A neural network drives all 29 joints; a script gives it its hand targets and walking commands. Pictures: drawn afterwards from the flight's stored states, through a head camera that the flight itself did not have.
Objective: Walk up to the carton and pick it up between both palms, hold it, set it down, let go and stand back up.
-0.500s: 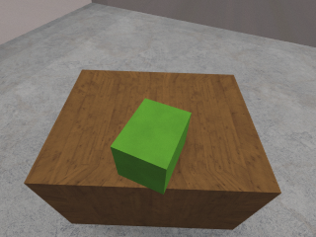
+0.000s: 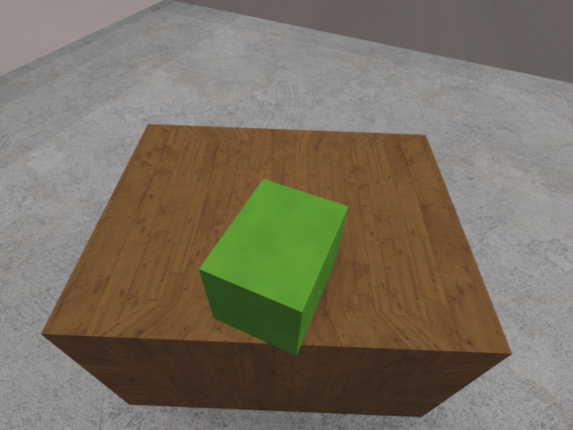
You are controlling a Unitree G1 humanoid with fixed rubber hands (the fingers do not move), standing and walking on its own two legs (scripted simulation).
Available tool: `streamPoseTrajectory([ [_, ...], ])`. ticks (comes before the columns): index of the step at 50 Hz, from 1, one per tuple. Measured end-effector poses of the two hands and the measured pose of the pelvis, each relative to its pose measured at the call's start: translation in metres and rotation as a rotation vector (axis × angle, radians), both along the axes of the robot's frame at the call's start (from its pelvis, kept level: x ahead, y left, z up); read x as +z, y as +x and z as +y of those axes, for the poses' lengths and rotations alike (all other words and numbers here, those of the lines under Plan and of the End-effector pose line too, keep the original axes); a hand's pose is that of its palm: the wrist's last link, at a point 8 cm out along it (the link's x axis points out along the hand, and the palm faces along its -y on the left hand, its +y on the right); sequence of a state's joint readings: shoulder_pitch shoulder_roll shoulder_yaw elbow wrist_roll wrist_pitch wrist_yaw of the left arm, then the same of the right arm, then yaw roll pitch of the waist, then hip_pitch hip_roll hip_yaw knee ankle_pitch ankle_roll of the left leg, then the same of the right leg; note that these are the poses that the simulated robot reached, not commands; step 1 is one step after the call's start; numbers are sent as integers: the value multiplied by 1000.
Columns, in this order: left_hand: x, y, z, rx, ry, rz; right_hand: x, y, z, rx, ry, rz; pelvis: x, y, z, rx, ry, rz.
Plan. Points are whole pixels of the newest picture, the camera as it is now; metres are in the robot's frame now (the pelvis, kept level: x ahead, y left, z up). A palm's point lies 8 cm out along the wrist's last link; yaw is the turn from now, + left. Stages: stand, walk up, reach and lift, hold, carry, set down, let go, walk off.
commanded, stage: stand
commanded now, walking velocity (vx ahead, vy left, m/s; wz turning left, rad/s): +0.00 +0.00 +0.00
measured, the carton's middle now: (279, 263) +0.43 +0.01 -0.11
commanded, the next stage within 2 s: none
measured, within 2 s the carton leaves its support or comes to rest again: neither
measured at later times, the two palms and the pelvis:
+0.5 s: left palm out of the picture +0.04 +0.26 -0.11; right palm out of the picture +0.04 -0.26 -0.12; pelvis +0.00 +0.00 +0.00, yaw +0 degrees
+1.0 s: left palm out of the picture +0.03 +0.27 -0.12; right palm out of the picture +0.03 -0.25 -0.12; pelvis +0.00 +0.01 +0.00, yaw +0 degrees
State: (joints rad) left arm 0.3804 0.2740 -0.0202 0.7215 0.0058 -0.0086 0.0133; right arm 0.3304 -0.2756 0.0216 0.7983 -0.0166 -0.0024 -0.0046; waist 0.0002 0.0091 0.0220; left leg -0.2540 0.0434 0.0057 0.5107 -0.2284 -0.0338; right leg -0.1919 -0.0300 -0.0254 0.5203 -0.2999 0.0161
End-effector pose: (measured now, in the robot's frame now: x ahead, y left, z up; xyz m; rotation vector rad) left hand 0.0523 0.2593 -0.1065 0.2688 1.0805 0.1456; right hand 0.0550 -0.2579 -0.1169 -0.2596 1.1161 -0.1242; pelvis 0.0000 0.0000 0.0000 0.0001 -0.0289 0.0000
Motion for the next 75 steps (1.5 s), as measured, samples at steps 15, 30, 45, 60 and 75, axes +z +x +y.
streamPoseTrajectory([
  [15,-3,-6,2,11,-2,24,-1,-9,0,-12,-5,21,1,-1,1,-2,-1,-3],
  [30,-7,-15,4,21,-6,62,-2,-20,2,-28,-8,56,2,-1,3,-3,0,1],
  [45,-9,-17,6,30,-7,88,-3,-20,5,-38,-6,69,2,2,6,-5,0,3],
  [60,-12,-22,5,38,-12,121,-4,-26,7,-52,-8,96,4,3,7,-8,0,4],
  [75,-14,-27,4,46,-15,149,-6,-32,9,-65,-3,119,4,4,7,-9,1,3],
])
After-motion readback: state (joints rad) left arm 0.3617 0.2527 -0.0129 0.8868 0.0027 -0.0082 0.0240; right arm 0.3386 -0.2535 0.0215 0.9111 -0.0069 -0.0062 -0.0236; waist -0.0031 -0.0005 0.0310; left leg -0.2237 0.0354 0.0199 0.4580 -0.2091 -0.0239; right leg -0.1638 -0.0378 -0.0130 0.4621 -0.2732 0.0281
